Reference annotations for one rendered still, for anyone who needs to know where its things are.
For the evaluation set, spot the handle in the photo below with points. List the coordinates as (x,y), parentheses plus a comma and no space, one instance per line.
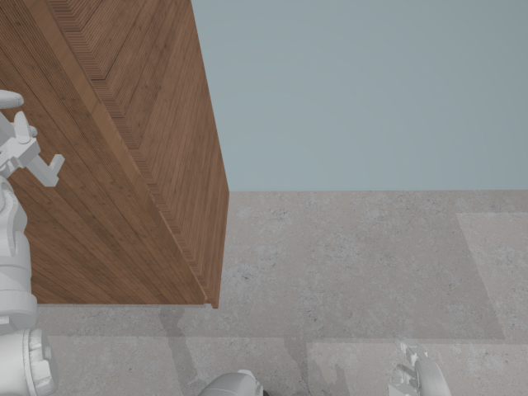
(47,175)

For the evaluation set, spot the wardrobe door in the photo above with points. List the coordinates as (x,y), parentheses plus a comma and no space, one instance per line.
(96,237)

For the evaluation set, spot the left robot hand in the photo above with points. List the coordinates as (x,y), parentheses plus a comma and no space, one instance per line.
(17,152)

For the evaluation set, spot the right robot hand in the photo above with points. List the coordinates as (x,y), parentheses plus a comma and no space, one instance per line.
(427,380)

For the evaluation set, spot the left robot thigh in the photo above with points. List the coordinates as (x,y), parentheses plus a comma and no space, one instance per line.
(233,384)

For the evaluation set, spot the left robot forearm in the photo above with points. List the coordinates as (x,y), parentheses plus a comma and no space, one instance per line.
(18,306)

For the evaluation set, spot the robot left upper arm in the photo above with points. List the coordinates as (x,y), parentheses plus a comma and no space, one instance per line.
(27,364)

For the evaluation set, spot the robot left shin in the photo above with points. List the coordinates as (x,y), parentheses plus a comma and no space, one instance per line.
(246,372)

